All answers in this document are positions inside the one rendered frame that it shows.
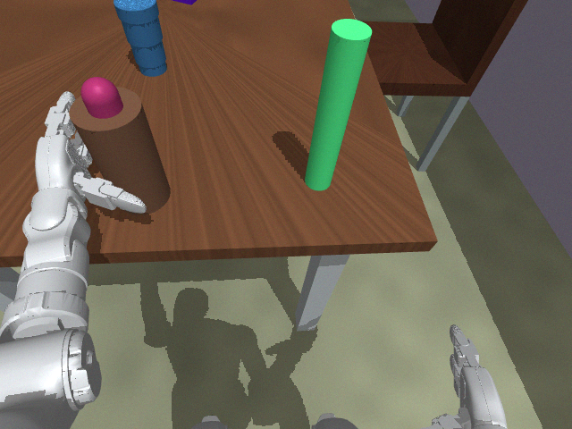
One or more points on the right robot hand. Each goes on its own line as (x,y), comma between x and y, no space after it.
(480,403)

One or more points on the left robot hand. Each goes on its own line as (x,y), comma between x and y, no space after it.
(62,162)

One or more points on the left robot arm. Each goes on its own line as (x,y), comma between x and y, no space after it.
(48,364)

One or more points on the chair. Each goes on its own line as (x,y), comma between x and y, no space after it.
(446,58)

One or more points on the table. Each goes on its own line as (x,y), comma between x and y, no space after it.
(232,118)

